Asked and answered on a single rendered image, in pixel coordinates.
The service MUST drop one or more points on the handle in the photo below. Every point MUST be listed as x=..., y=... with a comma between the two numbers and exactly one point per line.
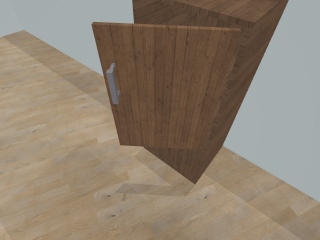
x=112, y=84

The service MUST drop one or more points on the cupboard door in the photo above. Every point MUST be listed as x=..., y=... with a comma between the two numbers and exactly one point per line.
x=170, y=79

